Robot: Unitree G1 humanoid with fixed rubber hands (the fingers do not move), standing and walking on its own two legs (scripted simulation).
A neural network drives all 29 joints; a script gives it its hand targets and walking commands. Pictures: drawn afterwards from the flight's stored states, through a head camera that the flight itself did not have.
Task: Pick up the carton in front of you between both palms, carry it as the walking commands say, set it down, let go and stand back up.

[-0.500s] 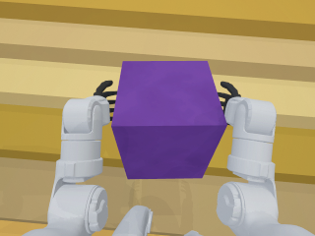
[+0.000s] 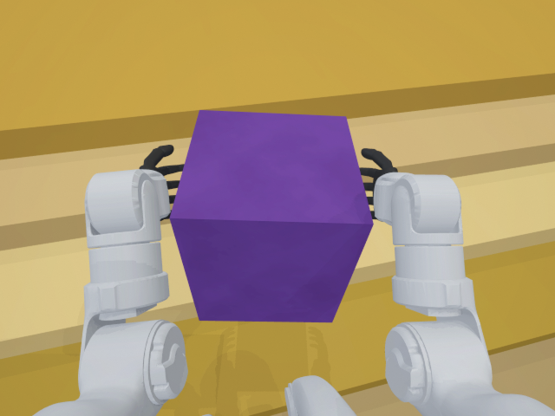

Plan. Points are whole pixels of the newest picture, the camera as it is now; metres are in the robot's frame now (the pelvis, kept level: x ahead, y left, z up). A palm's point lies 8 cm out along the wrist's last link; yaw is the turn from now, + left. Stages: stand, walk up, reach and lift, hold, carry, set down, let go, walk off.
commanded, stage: carry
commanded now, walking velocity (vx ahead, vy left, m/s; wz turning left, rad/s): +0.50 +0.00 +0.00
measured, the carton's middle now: (269, 222) +0.38 -0.04 +0.06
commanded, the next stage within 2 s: none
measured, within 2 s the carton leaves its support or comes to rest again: neither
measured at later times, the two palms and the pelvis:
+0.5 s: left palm (157, 38) +0.63 +0.11 +0.23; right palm (336, 21) +0.68 -0.19 +0.23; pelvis +0.29 -0.08 +0.09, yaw +1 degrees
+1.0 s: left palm out of the picture +0.95 +0.10 +0.35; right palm out of the picture +0.93 -0.20 +0.35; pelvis +0.58 -0.03 +0.18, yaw +0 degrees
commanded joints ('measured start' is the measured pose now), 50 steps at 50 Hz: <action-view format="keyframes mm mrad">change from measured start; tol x32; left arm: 1 -781 -987 -579 -152 -377 -47 -146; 50 -737 -1060 -524 38 -412 -50 -210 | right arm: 1 -952 1173 577 -271 532 -32 281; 50 -833 1151 495 -8 449 -42 259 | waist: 1 66 86 -546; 18 283 344 -555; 21 219 -305 -792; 46 66 -229 -471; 49 -36 -84 -616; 50 33 409 -734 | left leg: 1 578 272 -509 -315 8 167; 8 925 389 -532 -397 154 235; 13 479 216 -219 -633 42 126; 18 507 199 44 -171 1476 38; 21 -25 -106 -185 852 2 -98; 36 -1020 81 -164 1353 -216 34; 47 9 -88 162 227 19 63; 50 753 334 -829 -304 781 272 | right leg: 1 -237 -55 6 -50 -89 -21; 9 -860 -126 -10 283 -337 -20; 18 306 63 -353 -703 -5 -56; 21 851 -337 697 -1310 349 -220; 26 683 -268 401 -1228 -139 -142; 39 817 -248 167 -1413 -105 -123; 43 572 -175 -96 -1579 322 -130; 47 783 -206 -210 -1118 1516 -64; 48 731 -154 -210 -846 1419 -11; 50 73 98 -48 -130 -30 111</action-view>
